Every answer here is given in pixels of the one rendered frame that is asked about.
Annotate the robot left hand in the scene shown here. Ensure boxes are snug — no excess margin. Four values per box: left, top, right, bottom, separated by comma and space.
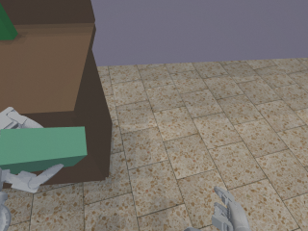
0, 107, 64, 193

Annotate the table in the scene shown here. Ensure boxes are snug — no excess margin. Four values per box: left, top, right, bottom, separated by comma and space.
0, 0, 113, 189

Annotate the robot right hand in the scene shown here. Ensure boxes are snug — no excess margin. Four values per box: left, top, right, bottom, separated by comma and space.
212, 186, 250, 231

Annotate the sponge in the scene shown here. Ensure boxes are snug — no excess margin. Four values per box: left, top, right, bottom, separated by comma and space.
0, 126, 88, 174

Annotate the left robot forearm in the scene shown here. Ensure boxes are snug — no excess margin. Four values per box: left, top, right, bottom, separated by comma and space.
0, 192, 12, 231

